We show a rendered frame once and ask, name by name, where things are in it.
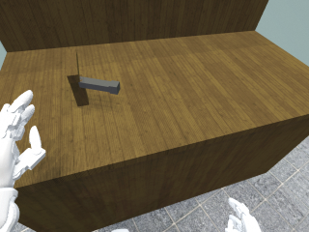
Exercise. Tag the robot right hand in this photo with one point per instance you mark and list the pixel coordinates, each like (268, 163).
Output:
(247, 223)

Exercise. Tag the left robot forearm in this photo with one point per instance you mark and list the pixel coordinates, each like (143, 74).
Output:
(9, 212)

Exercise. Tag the counter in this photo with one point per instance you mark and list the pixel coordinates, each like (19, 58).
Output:
(205, 102)

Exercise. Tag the tap lever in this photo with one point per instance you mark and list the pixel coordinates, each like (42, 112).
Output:
(112, 87)

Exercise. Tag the robot left hand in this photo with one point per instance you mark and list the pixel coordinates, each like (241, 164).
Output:
(13, 118)

